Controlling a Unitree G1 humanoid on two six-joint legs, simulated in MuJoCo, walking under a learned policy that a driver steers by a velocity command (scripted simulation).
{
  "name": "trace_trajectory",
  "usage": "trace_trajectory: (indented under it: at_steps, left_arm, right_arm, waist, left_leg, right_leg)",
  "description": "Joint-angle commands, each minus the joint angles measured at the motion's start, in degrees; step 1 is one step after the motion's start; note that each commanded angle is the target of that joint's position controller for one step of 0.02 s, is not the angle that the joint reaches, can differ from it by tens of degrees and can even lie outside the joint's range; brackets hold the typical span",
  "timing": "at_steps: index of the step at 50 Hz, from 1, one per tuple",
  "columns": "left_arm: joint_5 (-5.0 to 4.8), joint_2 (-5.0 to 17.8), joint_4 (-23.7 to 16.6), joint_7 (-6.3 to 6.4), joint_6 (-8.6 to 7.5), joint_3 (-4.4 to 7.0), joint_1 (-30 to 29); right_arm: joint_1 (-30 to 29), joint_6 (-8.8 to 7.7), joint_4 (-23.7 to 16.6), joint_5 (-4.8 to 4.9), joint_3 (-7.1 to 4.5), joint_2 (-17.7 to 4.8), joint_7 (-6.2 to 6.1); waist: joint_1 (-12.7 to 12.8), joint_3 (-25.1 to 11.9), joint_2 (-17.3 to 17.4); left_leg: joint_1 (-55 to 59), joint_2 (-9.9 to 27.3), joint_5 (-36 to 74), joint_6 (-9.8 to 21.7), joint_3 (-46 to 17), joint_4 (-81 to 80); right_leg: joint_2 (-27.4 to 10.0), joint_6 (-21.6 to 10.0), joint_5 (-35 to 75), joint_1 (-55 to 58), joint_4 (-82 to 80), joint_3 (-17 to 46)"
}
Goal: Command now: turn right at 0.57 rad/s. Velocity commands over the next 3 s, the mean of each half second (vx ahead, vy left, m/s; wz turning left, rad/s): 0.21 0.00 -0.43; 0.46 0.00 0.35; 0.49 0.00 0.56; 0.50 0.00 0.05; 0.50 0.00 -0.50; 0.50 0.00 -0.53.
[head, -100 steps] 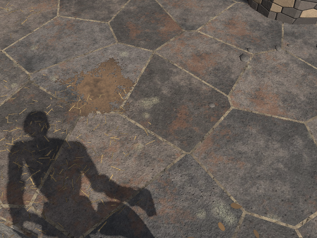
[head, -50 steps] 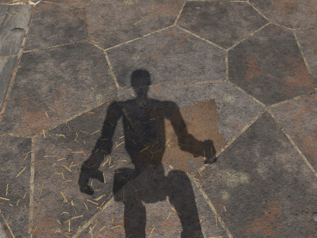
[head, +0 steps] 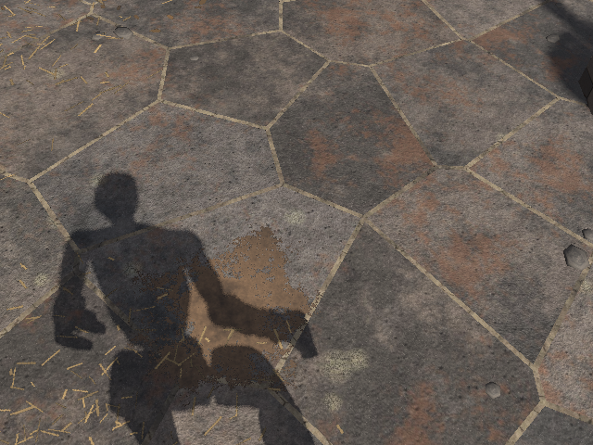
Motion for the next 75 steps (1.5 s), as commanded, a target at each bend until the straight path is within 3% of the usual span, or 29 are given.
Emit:
trace_trajectory:
  at_steps: [1, 7, 9, 10, 11, 12, 13, 16, 23, 30, 33, 35, 36, 37, 38, 39, 40, 42, 46, 51, 55, 58, 59, 60, 61, 62, 64, 68, 75]
  left_arm:
    - [0.16, 3.2, -6.6, -0.84, -0.65, 0.17, -3.8]
    - [-0.25, 3.6, -8.2, -2.46, 0.27, 0.86, -1.9]
    - [-0.59, 5.4, -4.9, -2.29, 0.03, 2.18, 6.2]
    - [-0.9, 10.2, -3.3, -1.53, -0.54, 3.8, 13.3]
    - [0.01, 16.3, -5.0, -1.79, -2.44, 4.33, 14.9]
    - [0.91, 12.2, -5.0, -2.36, -4.52, 3.19, 14.3]
    - [0.97, 9.1, -5.0, -2.2, -5.66, 1.81, 11.1]
    - [0.89, 5.1, -5.8, -1.22, -6.24, -0.1, 5.9]
    - [1.21, 7.2, -2.9, -0.48, -7.58, 0.22, 11.2]
    - [0.82, 7.8, 0.8, -0.63, -7.33, 0.53, 15.0]
    - [0.7, 9.2, 0.8, -0.09, -6.83, 0.94, 13.9]
    - [0.89, 9.8, 0.3, 0.61, -6.08, 0.94, 12.6]
    - [1.32, 9.1, -0.4, 1.1, -6.25, 0.48, 13.1]
    - [2.25, 3.6, -3.3, 0.48, -7.56, -1.49, 18.0]
    - [1.94, 3.3, -2.8, -0.31, -9.5, -2.2, 16.1]
    - [-0.58, 6.8, -4.7, -1.24, -10.73, -1.28, 9.8]
    - [-0.88, 6.8, -5.9, -1.44, -11.49, -1.68, 6.4]
    - [1.53, 6.7, -6.1, -0.97, -11.33, -1.17, 5.5]
    - [2.49, 4.4, -6.1, -0.56, -9.19, -1.71, 7.4]
    - [2.0, 1.5, -8.8, -0.88, -9.87, -3.01, -4.6]
    - [0.76, 4.2, -9.7, -1.73, -10.58, -1.83, -7.2]
    - [0.71, 6.4, -8.2, -1.66, -11.15, -0.21, 0.1]
    - [1.62, 8.5, -7.6, -1.27, -11.43, 0.66, 6.7]
    - [3.02, 13.3, -7.0, -0.83, -11.05, 1.81, 13.9]
    - [2.17, 12.8, -5.2, -1.54, -10.3, 2.0, 16.6]
    - [1.72, 7.8, -6.3, -1.43, -10.04, 0.73, 13.8]
    - [2.07, 4.6, -6.2, -1.1, -9.34, -0.43, 8.9]
    - [1.8, 3.4, -4.1, -1.01, -10.01, -0.63, 6.2]
    - [1.5, 7.0, -0.2, -0.58, -9.44, 0.62, 7.2]
  right_arm:
    - [-1.1, -0.26, -3.7, 0.22, -3.51, -12.0, 0.0]
    - [-1.6, -0.32, -3.0, 2.5, -4.42, -13.8, 1.47]
    - [-0.7, -0.56, -1.9, 2.67, -3.49, -10.4, 1.79]
    - [-2.3, -0.8, -2.8, 1.01, -2.04, -6.1, 2.33]
    - [-6.4, -1.86, -7.8, -0.16, -1.5, -5.0, 2.27]
    - [-10.3, -3.27, -8.4, 1.56, -2.44, -8.9, 2.62]
    - [-9.8, -3.99, -8.1, 2.91, -3.02, -11.1, 3.31]
    - [-6.2, -4.72, -4.3, 0.65, -3.35, -11.2, 3.53]
    - [-10.3, -5.0, -3.0, 1.73, -1.11, -6.5, 4.36]
    - [-16.0, -5.54, -5.5, 2.58, 0.31, -5.7, 6.69]
    - [-13.8, -5.72, -5.9, 2.33, -0.06, -7.0, 7.29]
    - [-2.6, -5.34, -3.3, 2.1, -2.11, -10.5, 6.64]
    - [5.9, -4.99, -1.7, 2.34, -3.36, -13.3, 5.87]
    - [13.3, -4.82, -1.3, 1.77, -5.02, -20.1, 5.18]
    - [14.3, -4.87, -0.8, 2.44, -3.74, -16.3, 5.27]
    - [11.5, -4.62, -1.0, 2.27, -3.01, -13.9, 4.92]
    - [8.2, -4.49, -1.8, 2.18, -2.58, -12.7, 4.66]
    - [2.6, -4.38, -3.3, 1.35, -1.48, -9.9, 4.3]
    - [0.5, -4.65, -3.7, 1.43, -1.73, -10.7, 3.24]
    - [5.2, -4.11, -1.7, 2.42, -2.33, -12.3, 2.27]
    - [8.5, -3.14, -0.6, 2.93, -2.41, -12.1, 1.86]
    - [7.3, -2.61, -1.2, 2.35, -2.23, -10.9, 1.94]
    - [7.4, -2.79, -2.0, 1.82, -1.17, -7.9, 2.29]
    - [12.6, -3.28, -3.4, 1.83, 0.2, -3.5, 2.36]
    - [15.4, -3.72, -4.4, 3.06, 0.49, -5.2, 2.39]
    - [12.1, -3.43, -3.5, 3.61, -0.9, -10.5, 2.26]
    - [4.1, -2.9, -5.3, 2.27, -1.37, -11.0, 2.34]
    - [3.6, -1.47, -5.9, 2.58, -1.2, -7.0, 3.06]
    - [-5.5, -2.0, -7.6, 2.08, -0.01, -4.3, 4.58]
  waist:
    - [-1.2, -5.8, 10.1]
    - [0.1, -6.4, 11.0]
    - [2.9, -7.6, 7.3]
    - [5.1, -7.8, -5.2]
    - [5.5, -6.6, -14.5]
    - [7.7, -5.9, -8.1]
    - [5.0, -2.7, -8.8]
    - [1.8, -0.8, -6.4]
    - [4.6, -0.2, -4.7]
    - [6.9, 4.4, -2.7]
    - [4.6, 1.4, -4.0]
    - [-1.8, -7.5, -4.3]
    - [-5.7, -12.5, -2.7]
    - [-4.5, -21.4, 11.4]
    - [-5.3, -27.7, 13.4]
    - [-6.4, -18.8, 10.2]
    - [-5.0, -12.4, 5.6]
    - [-0.4, -5.1, 2.5]
    - [2.7, -2.4, 5.2]
    - [-2.2, -1.5, 5.8]
    - [-2.6, -2.5, 7.3]
    - [2.1, -4.9, 8.9]
    - [5.4, -11.1, 6.5]
    - [5.4, -20.6, -6.2]
    - [4.3, -23.0, -18.8]
    - [5.6, -15.4, -9.8]
    - [5.0, -5.6, -2.3]
    - [2.0, -1.5, -5.0]
    - [4.2, 0.2, -1.4]
  left_leg:
    - [9.0, 15.9, 22.2, 11.7, -9.0, -5.9]
    - [6.4, 17.3, 11.2, 8.1, -5.4, -2.3]
    - [-3.3, 13.8, -5.2, 3.7, -1.0, 5.6]
    - [-17.1, 8.2, -16.0, -0.9, 4.6, 24.3]
    - [-38.4, -1.5, -27.2, -3.9, -0.4, 39.2]
    - [-41.2, 0.3, -24.1, -3.1, -9.8, 45.0]
    - [-41.4, 2.3, -17.3, -1.6, -10.8, 44.0]
    - [-34.0, 4.4, -2.1, -2.5, -9.6, 36.5]
    - [-28.8, 2.7, 14.5, -4.5, -7.4, 18.0]
    - [-30.6, 1.9, 12.4, -0.7, -6.1, 10.5]
    - [-23.6, -1.4, 7.2, 2.3, -3.6, 9.1]
    - [-6.7, -6.3, 7.2, 5.2, -0.2, 7.8]
    - [9.5, -3.9, 9.3, 7.5, -5.3, 8.6]
    - [33.4, 12.9, 2.0, 18.5, -34.9, 7.4]
    - [38.8, 17.9, -5.9, 21.5, -54.6, -3.5]
    - [33.3, 16.3, -9.4, 18.2, -46.8, -5.3]
    - [24.3, 14.1, -7.5, 16.2, -39.8, -6.0]
    - [8.3, 9.8, 2.0, 14.4, -31.2, -9.0]
    - [-4.3, 6.5, 12.3, 15.2, -24.3, -12.0]
    - [-7.5, 2.3, 9.6, 10.8, -20.0, -9.6]
    - [0.3, 5.4, 5.4, 9.0, -27.1, -3.9]
    - [2.0, 4.7, 9.2, 6.2, -29.4, 4.4]
    - [-1.4, 1.6, 8.1, 4.3, -26.5, 15.6]
    - [-17.1, -5.7, -6.7, 0.2, -18.8, 35.7]
    - [-30.2, -5.6, -21.4, -1.2, -16.5, 48.5]
    - [-34.1, -2.3, -16.4, -1.7, -17.6, 53.9]
    - [-32.5, 1.3, -8.1, -2.2, -14.6, 51.9]
    - [-27.9, 4.3, -3.7, -2.8, -12.7, 45.2]
    - [-27.8, 4.3, 11.9, -3.0, -9.9, 24.7]
  right_leg:
    - [-1.7, -0.5, 0.1, -1.3, -6.4, -2.3]
    - [0.3, -6.0, 3.3, 9.8, -22.9, -7.8]
    - [3.2, -9.9, 5.0, 24.4, -30.9, -8.2]
    - [-6.6, -14.6, 3.6, 34.8, -35.8, 7.5]
    - [-19.7, -26.5, -5.3, 38.9, -41.0, 36.4]
    - [-20.8, -28.5, -11.8, 35.6, -45.6, 38.5]
    - [-18.8, -25.6, -14.3, 32.7, -46.6, 32.9]
    - [-11.5, -19.9, -2.0, 26.6, -47.2, 19.2]
    - [-9.0, -17.5, 15.2, 27.6, -48.6, 7.3]
    - [-12.8, -17.2, 20.8, 33.1, -48.0, 2.3]
    - [-13.0, -15.3, 42.1, 35.5, -41.8, -1.3]
    - [-10.3, -12.7, 64.0, 34.3, -26.1, -5.7]
    - [-8.8, -10.4, 58.5, 23.9, -13.3, -7.1]
    - [-0.1, -5.6, 25.2, -0.7, 12.4, -7.4]
    - [5.8, -5.3, -9.4, -10.2, 21.9, 2.5]
    - [2.0, -6.2, -6.6, -16.4, 24.1, 5.0]
    - [-0.8, -7.2, -2.3, -16.4, 20.5, 4.0]
    - [-4.2, -6.8, 2.8, -10.3, 10.8, 2.9]
    - [-4.4, -3.4, 6.9, -5.5, 2.4, 0.5]
    - [0.0, -1.7, 25.8, 0.9, -20.2, -1.1]
    - [1.2, -2.9, 24.1, 3.0, -27.8, 1.8]
    - [1.4, -6.6, 18.1, 13.3, -31.5, 0.7]
    - [-3.8, -9.6, 16.6, 25.1, -30.6, 4.6]
    - [-17.2, -16.6, 9.8, 45.9, -31.5, 23.6]
    - [-24.0, -21.4, -4.0, 50.6, -38.0, 44.4]
    - [-21.8, -19.3, -10.2, 44.9, -39.7, 39.1]
    - [-16.7, -16.6, 2.5, 31.4, -41.0, 22.5]
    - [-12.9, -16.5, 14.3, 22.3, -46.3, 8.4]
    - [-12.4, -16.0, 24.3, 25.5, -48.1, -4.7]
Next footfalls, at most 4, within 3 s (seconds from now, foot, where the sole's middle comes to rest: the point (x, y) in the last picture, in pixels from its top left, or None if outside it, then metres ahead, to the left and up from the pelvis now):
0.20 right None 0.03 -0.15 -0.78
0.72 left None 0.39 0.01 -0.78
1.18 right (373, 350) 0.68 -0.20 -0.78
1.70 left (234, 285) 0.86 0.14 -0.78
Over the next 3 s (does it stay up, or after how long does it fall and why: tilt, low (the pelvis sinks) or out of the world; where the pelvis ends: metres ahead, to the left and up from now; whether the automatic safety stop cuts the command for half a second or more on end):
stays up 1.45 0.13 0.00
